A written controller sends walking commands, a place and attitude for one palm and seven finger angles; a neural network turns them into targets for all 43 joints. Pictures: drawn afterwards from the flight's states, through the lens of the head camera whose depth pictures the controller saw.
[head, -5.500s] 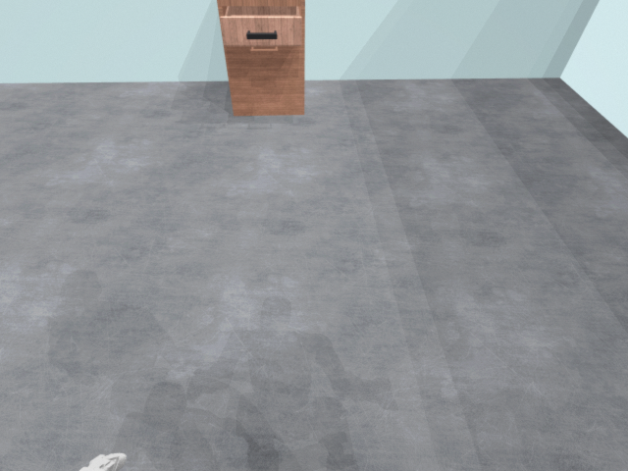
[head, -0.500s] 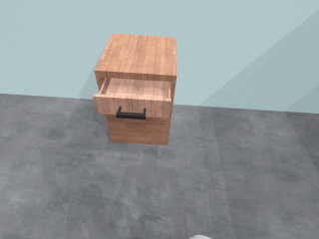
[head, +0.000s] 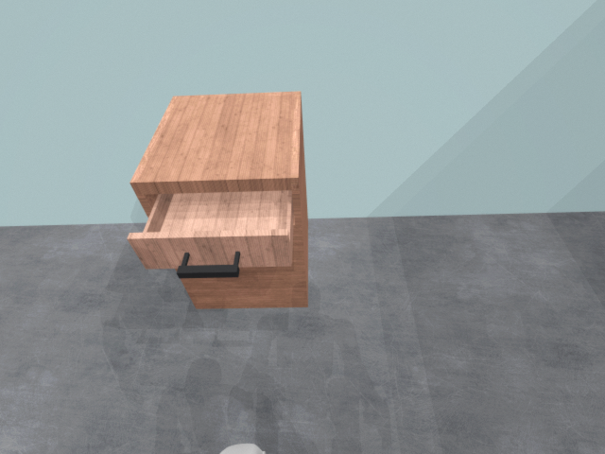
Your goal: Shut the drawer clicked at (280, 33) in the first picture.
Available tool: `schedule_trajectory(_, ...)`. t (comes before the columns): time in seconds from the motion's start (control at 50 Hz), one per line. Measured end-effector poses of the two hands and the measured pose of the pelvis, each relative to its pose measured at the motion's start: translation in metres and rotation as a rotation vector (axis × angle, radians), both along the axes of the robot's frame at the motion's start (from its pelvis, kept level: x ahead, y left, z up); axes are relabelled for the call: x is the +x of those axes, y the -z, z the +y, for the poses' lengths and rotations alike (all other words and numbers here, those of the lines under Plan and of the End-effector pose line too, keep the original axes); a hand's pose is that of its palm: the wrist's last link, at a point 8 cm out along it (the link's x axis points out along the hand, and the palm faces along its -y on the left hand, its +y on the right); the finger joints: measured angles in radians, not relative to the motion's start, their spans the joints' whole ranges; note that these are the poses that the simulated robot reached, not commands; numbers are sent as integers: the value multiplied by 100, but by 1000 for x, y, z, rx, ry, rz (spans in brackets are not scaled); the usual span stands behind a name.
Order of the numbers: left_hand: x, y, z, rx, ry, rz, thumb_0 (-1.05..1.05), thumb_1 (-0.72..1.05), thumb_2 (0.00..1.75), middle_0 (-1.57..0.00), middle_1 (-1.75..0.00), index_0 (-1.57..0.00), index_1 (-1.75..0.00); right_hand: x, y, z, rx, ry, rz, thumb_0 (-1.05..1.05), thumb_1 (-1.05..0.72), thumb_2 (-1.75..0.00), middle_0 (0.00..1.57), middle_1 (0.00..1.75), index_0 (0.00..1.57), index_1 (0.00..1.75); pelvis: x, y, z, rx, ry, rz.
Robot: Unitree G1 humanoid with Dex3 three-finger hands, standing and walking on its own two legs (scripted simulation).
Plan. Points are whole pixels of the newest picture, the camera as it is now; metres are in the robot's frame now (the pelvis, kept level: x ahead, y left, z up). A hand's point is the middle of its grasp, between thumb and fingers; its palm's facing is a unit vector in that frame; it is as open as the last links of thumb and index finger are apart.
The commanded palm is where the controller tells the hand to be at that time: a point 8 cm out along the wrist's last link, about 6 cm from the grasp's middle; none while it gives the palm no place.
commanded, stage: take the last steps up to it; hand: left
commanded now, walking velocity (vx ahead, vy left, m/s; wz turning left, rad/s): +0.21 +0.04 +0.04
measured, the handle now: (210, 264) +0.57 +0.27 -0.24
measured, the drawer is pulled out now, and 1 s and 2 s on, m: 0.15 0.15 0.15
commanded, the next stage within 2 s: come to a stop and stand still in 0.20 s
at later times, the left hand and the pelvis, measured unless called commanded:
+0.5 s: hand out of the picture +0.11 +0.21 -0.19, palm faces +0.09 -0.98 -0.19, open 7.4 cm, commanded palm none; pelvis +0.12 +0.03 -0.01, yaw +0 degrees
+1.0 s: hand out of the picture +0.14 +0.19 -0.16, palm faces +0.10 -0.96 -0.27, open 7.4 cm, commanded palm none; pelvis +0.08 +0.00 +0.00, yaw +1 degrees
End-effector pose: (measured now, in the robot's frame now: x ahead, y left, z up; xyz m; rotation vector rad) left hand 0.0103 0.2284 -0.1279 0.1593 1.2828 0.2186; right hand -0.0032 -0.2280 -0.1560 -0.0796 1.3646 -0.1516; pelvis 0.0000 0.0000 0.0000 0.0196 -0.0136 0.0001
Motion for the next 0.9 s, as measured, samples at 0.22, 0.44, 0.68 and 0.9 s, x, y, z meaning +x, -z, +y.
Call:
schedule_trajectory(0.22,-22,17,-17,-109,-110,208,0,91,90,-20,-30,-20,-30,160,-13,22,-22,-133,-180,0,-91,-90,19,30,19,30,65,5,17,-26,-15,0)
schedule_trajectory(0.44,61,33,21,-85,-70,192,1,91,90,-20,-30,-20,-30,206,-11,50,-64,-97,-203,-2,-94,-89,20,30,20,30,114,12,38,3,1,-14)
schedule_trajectory(0.68,158,14,14,39,31,-4,0,91,90,-20,-30,-20,-30,182,12,0,-30,-27,-88,-1,-92,-89,20,30,20,30,124,16,-1,10,2,-17)
schedule_trajectory(0.9,153,-6,-2,46,20,-70,0,91,90,-20,-30,-20,-30,135,7,-23,-31,-47,20,0,-91,-89,19,30,20,30,98,4,-10,30,-23,4)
